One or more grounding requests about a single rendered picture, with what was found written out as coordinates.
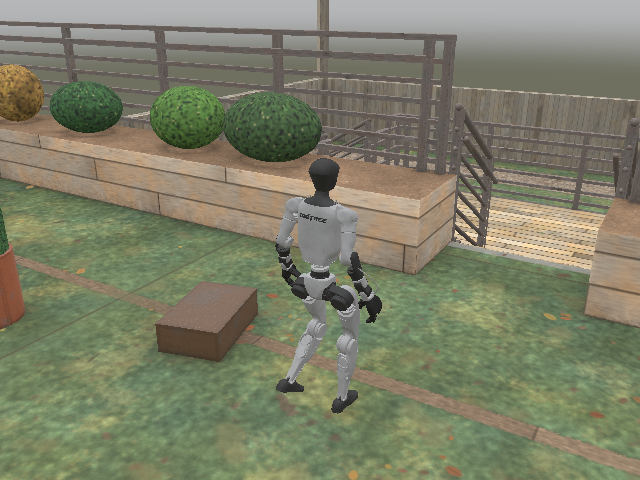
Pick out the left robot forearm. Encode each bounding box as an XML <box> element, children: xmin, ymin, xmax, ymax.
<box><xmin>275</xmin><ymin>235</ymin><xmax>293</xmax><ymax>271</ymax></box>

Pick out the right robot forearm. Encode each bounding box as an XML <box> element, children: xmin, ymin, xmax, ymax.
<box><xmin>347</xmin><ymin>252</ymin><xmax>374</xmax><ymax>301</ymax></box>

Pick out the robot left upper arm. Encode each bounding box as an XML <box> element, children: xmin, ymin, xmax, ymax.
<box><xmin>276</xmin><ymin>197</ymin><xmax>305</xmax><ymax>248</ymax></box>

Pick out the humanoid robot torso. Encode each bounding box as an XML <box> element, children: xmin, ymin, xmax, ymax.
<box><xmin>298</xmin><ymin>194</ymin><xmax>342</xmax><ymax>301</ymax></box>

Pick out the robot right hand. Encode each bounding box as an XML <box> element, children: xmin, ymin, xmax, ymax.
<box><xmin>358</xmin><ymin>295</ymin><xmax>382</xmax><ymax>323</ymax></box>

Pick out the robot right upper arm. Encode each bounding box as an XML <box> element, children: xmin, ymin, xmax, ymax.
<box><xmin>337</xmin><ymin>205</ymin><xmax>359</xmax><ymax>266</ymax></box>

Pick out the right robot foot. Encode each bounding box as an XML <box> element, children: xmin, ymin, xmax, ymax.
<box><xmin>331</xmin><ymin>390</ymin><xmax>358</xmax><ymax>414</ymax></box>

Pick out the robot left hand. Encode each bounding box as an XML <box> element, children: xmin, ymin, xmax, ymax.
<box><xmin>282</xmin><ymin>264</ymin><xmax>301</xmax><ymax>287</ymax></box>

